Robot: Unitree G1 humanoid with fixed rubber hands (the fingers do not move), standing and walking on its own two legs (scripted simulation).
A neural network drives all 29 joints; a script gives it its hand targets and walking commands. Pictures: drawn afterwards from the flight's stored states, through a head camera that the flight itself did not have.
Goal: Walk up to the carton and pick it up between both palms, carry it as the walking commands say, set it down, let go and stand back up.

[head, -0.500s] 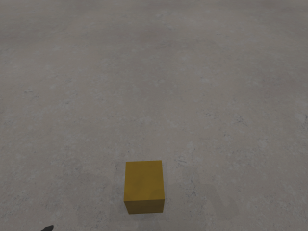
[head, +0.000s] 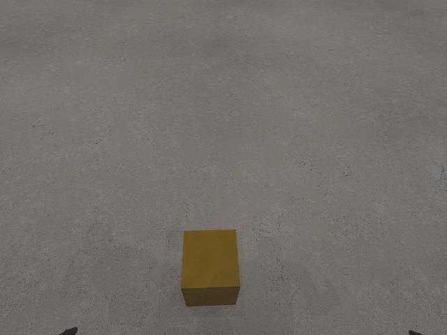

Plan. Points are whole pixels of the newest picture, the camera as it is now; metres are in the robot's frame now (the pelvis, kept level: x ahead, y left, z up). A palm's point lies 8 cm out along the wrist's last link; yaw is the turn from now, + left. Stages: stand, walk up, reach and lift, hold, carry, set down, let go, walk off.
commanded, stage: walk up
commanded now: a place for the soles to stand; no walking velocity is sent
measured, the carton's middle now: (210, 268) +0.45 +0.05 -0.62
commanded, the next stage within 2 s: none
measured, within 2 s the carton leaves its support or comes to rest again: neither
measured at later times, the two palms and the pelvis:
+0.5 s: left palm out of the picture +0.09 +0.33 -0.10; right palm out of the picture +0.08 -0.31 -0.07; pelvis -0.01 +0.02 +0.00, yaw +1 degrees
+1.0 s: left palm out of the picture +0.09 +0.33 -0.10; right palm out of the picture +0.09 -0.30 -0.06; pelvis -0.01 +0.02 +0.00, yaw +1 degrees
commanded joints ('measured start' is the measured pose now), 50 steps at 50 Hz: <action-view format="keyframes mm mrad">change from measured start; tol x8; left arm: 1 -73 182 95 -65 22 -10 9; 50 -122 218 103 -46 23 -29 21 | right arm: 1 14 -285 -31 15 -17 -30 -6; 4 -74 -232 -11 -7 -9 -17 7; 50 -49 -197 -17 14 -9 -6 30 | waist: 1 -1 103 -123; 8 -22 -2 -117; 29 11 112 -82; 50 -10 37 -88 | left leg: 1 40 203 -347 -180 260 193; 4 -100 117 -224 -123 322 125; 7 -17 4 -20 7 225 63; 13 -29 94 -219 -121 215 123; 20 -90 53 -175 -144 54 92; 30 -111 102 -272 -193 176 105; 37 -44 25 -140 -102 193 84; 45 -126 102 -280 -193 158 111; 50 -66 17 -126 -111 133 71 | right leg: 1 2 -56 97 -3 35 -2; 4 132 -107 154 -142 116 -23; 7 90 -237 233 -226 141 -114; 13 60 -111 128 -126 21 -27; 21 45 -138 167 -220 -176 -45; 35 126 -143 158 -175 73 -54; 44 95 -97 101 -117 -39 -28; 50 96 -180 173 -221 -47 -69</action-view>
